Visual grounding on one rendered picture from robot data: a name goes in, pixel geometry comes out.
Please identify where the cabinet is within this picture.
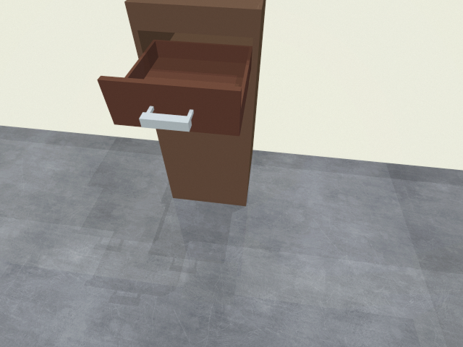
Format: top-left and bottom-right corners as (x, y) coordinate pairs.
(124, 0), (266, 206)

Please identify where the drawer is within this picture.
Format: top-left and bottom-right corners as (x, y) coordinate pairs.
(97, 40), (252, 136)

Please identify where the handle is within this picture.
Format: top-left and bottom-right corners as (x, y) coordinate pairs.
(139, 106), (194, 132)

